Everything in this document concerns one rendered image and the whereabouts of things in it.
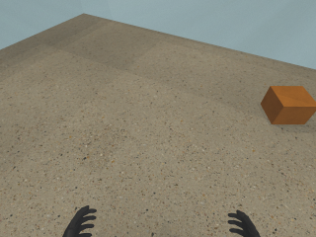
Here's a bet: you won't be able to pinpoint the carton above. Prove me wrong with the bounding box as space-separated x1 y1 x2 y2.
261 86 316 124

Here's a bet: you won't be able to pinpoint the robot left hand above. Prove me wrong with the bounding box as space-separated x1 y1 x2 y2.
62 205 97 237

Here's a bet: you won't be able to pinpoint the robot right hand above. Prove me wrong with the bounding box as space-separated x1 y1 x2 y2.
227 209 261 237

